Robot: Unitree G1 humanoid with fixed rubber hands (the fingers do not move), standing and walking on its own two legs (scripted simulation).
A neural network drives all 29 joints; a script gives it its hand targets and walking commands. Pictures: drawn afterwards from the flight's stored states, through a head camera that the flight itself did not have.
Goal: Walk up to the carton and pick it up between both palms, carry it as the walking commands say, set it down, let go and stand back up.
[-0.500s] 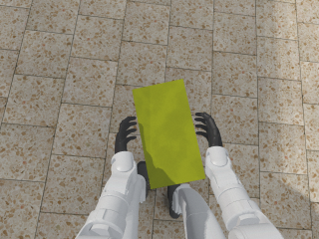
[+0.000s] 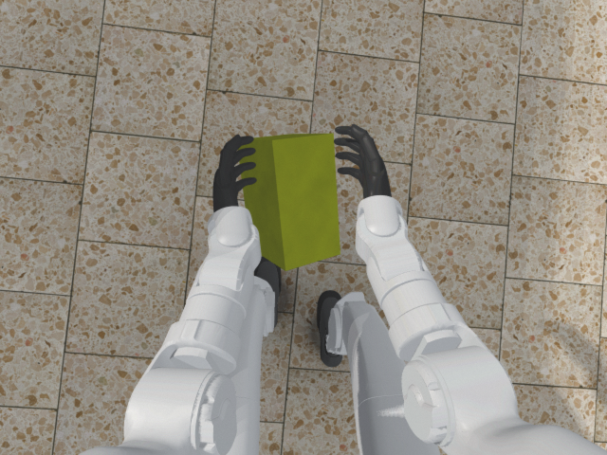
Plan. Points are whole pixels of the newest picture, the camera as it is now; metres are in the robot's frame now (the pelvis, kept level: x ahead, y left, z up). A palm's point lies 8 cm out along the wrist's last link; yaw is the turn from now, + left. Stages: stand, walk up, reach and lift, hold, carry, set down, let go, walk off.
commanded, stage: set down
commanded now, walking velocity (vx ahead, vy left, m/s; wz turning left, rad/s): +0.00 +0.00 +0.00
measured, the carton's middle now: (288, 196) +0.43 +0.03 -0.53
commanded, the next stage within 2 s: none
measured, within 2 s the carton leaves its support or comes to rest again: neither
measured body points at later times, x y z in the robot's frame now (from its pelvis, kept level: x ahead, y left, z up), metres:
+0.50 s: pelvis -0.01 +0.01 -0.07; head +0.31 +0.04 +0.24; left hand +0.43 +0.11 -0.24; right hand +0.45 -0.07 -0.23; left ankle +0.14 +0.08 -0.66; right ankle +0.05 -0.11 -0.66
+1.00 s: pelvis -0.02 +0.00 -0.15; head +0.33 +0.02 +0.13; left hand +0.47 +0.10 -0.33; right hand +0.49 -0.06 -0.32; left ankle +0.14 +0.07 -0.66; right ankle +0.05 -0.11 -0.66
